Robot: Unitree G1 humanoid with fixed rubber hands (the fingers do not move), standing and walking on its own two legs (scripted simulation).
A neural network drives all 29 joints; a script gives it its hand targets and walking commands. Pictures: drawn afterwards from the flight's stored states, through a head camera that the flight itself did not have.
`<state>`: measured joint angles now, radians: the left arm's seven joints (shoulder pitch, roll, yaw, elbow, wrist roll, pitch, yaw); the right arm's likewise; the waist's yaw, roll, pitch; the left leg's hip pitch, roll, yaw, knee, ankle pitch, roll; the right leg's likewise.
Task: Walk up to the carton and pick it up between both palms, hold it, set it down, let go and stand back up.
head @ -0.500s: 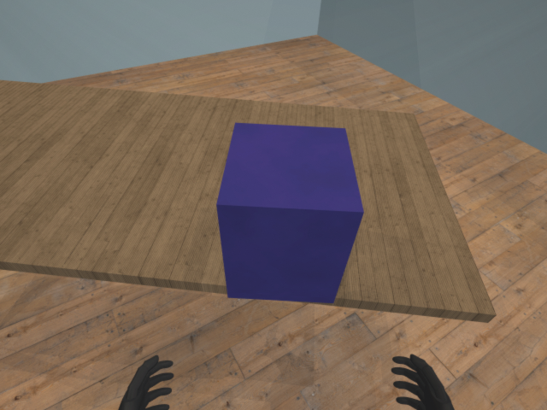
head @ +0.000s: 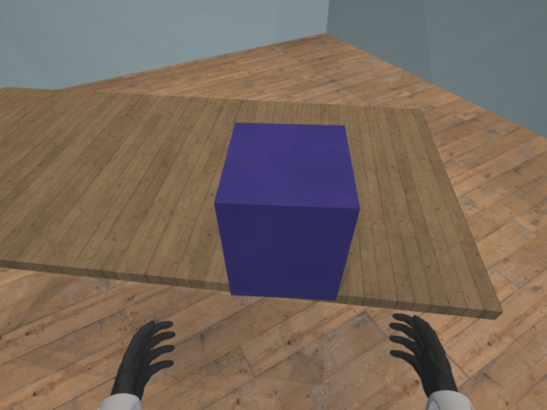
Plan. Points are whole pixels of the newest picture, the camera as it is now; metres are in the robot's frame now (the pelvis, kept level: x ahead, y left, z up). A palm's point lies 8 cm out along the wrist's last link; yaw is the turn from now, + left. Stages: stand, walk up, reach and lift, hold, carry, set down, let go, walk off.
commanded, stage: reach and lift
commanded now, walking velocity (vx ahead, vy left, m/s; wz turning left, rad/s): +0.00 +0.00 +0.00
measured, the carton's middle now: (286, 212) +0.45 +0.01 +0.03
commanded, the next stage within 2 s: none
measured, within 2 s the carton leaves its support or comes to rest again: neither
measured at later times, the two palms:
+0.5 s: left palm (148, 311) +0.25 +0.20 +0.04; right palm (430, 315) +0.25 -0.19 +0.04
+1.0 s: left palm (153, 246) +0.31 +0.20 +0.10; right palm (427, 258) +0.32 -0.19 +0.08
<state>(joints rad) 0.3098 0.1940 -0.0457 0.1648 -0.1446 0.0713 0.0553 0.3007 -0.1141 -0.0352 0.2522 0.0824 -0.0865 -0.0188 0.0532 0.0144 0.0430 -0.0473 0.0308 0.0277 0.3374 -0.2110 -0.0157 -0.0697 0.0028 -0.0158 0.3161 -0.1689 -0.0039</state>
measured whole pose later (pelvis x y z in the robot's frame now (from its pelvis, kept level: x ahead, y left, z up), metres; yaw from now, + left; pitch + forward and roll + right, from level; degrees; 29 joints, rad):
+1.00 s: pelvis +0.00 +0.00 +0.00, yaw -2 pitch -2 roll +0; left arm -0.20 0.21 0.11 -0.08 -0.19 0.54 0.04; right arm -0.22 -0.25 0.02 0.12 0.30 0.25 -0.16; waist 0.02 0.02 0.09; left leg -0.09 0.04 0.06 0.34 -0.21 -0.02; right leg -0.13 0.01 0.01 0.31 -0.15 0.00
